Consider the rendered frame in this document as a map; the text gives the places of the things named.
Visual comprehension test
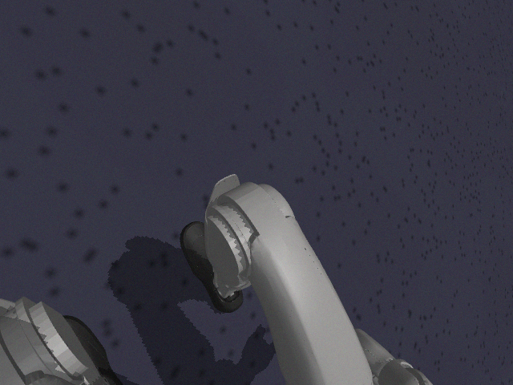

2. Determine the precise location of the right robot hand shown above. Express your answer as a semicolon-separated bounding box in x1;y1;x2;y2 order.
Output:
354;328;395;385

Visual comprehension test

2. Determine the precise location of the right robot foot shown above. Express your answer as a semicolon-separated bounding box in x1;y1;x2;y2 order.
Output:
180;221;243;313

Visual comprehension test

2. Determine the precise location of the left robot foot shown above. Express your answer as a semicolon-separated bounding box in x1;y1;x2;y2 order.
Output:
63;315;123;385

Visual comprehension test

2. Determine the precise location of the right robot arm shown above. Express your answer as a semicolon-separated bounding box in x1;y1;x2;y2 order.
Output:
378;359;433;385

